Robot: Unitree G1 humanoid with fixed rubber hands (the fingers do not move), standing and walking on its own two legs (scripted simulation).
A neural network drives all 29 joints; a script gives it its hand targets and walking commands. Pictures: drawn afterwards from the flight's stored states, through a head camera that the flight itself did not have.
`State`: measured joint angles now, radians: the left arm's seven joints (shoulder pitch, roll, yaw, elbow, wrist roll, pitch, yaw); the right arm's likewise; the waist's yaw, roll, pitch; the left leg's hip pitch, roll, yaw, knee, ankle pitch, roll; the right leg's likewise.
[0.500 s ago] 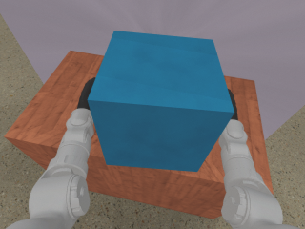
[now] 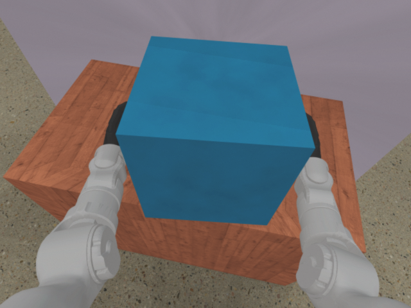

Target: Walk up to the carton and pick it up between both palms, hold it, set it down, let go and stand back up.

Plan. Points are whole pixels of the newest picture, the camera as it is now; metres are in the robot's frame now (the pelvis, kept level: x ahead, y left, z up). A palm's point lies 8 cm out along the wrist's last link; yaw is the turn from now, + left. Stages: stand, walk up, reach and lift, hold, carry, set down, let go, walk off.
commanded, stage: set down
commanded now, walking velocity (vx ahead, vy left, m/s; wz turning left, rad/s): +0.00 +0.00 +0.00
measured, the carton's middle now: (212, 136) +0.48 -0.03 +0.01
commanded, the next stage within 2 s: none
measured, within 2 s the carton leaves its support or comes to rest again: rests again in 0.12 s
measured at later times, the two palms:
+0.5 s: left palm (118, 141) +0.43 +0.17 +0.05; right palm (306, 152) +0.40 -0.22 +0.05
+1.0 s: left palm (118, 144) +0.43 +0.17 +0.04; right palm (306, 154) +0.40 -0.22 +0.05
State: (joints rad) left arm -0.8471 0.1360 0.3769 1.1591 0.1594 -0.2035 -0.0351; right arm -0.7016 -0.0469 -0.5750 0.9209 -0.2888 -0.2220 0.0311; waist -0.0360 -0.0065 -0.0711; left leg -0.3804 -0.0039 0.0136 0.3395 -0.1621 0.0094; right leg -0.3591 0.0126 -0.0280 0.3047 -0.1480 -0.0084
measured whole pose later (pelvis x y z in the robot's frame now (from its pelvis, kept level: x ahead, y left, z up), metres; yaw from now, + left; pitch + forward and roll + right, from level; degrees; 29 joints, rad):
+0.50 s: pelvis +0.01 +0.00 +0.00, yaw +0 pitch +12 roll +0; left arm -0.83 0.12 0.43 1.13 0.20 -0.25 -0.06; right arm -0.69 -0.03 -0.59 0.89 -0.30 -0.27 0.04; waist -0.03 -0.01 -0.05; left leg -0.38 0.00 0.02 0.34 -0.17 0.01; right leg -0.37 0.01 -0.03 0.32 -0.16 -0.01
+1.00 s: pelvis +0.00 +0.00 +0.00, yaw -1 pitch +13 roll +0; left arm -0.84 0.13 0.45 1.15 0.24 -0.27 -0.05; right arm -0.70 -0.03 -0.59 0.90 -0.32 -0.26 0.04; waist -0.03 -0.01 -0.04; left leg -0.39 0.00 0.03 0.34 -0.16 0.01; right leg -0.39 0.01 -0.01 0.33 -0.16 -0.01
